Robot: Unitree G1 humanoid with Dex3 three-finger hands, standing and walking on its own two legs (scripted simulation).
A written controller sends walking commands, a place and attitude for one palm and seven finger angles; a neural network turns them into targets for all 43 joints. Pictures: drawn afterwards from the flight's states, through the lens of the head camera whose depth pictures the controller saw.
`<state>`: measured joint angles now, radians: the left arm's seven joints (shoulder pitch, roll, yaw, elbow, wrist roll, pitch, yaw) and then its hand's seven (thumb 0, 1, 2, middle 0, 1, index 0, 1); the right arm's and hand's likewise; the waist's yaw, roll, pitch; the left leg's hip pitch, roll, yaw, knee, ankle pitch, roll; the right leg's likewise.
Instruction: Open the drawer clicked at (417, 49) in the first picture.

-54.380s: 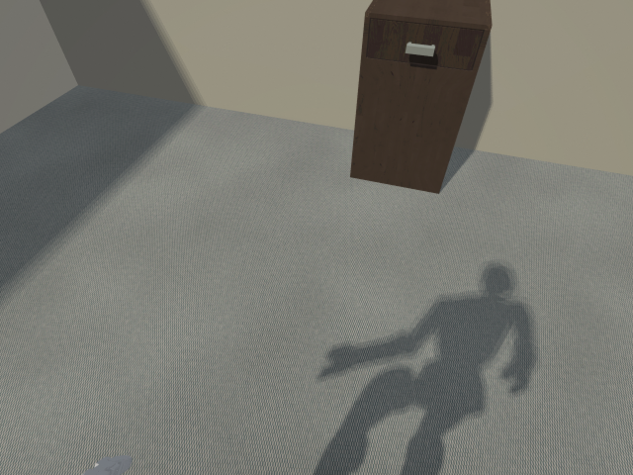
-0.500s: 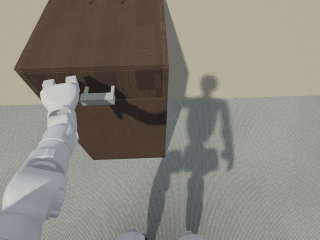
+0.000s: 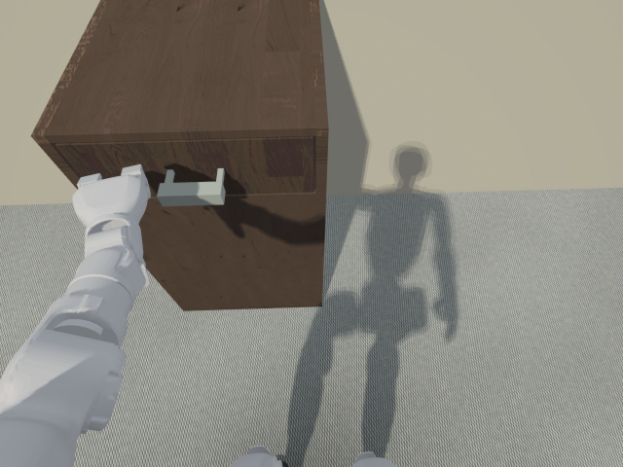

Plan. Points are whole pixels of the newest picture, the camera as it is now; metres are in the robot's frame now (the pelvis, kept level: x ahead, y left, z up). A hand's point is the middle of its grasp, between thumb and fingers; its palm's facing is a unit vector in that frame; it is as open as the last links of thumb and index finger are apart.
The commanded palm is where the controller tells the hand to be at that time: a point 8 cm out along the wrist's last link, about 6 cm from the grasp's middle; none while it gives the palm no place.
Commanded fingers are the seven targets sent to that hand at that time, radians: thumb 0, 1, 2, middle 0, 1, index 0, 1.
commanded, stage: lower the fingers behind the handle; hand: left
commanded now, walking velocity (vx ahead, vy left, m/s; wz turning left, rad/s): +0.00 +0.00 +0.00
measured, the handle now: (193, 183) +0.56 +0.18 -0.04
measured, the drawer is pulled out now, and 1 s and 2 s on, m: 0.00 0.00 0.00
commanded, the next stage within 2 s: lift the fingers back up to retry in 1.68 s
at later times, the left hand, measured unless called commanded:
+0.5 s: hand (174, 215) +0.48 +0.19 -0.02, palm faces -0.12 -0.06 -0.99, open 14.1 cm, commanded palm +0.47 +0.18 +0.04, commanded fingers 0.00 -0.50 0.30 -0.30 -1.20 -0.30 -1.20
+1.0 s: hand (190, 216) +0.48 +0.17 -0.03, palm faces -0.01 +0.00 -1.00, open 13.8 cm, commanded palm +0.46 +0.17 +0.01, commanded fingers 0.00 -0.50 0.30 -0.30 -1.20 -0.30 -1.20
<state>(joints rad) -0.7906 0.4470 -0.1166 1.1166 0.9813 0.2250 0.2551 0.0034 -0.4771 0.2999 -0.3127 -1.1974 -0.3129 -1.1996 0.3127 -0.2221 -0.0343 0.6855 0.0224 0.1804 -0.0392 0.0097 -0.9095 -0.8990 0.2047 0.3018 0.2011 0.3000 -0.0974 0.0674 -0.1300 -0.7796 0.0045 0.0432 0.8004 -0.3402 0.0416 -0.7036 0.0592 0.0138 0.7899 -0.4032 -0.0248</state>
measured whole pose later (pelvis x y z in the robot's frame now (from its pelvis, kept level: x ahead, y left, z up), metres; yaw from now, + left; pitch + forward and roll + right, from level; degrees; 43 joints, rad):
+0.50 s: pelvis +0.00 +0.00 -0.01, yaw +0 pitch +21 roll -1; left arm -0.82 0.37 -0.10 1.05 1.01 0.17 0.32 0.00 -0.48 0.30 -0.32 -1.20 -0.26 -1.19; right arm 0.33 -0.20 -0.04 0.70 0.00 0.16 -0.03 0.01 -0.91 -0.90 0.21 0.30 0.20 0.30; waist -0.12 0.06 -0.15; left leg -0.87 0.01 0.04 0.88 -0.38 0.04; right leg -0.79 0.06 0.01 0.86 -0.44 -0.02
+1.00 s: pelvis -0.01 +0.00 -0.03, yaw +0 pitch +23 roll -2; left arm -0.88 0.35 -0.10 1.17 1.11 0.14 0.48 0.00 -0.48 0.30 -0.29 -1.20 -0.30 -1.24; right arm 0.29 -0.22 -0.04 0.70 -0.01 0.14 -0.01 0.01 -0.91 -0.90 0.20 0.30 0.20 0.30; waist -0.15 0.05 -0.19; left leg -0.98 0.02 0.02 0.98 -0.40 0.04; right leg -0.89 0.07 -0.01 0.96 -0.47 -0.03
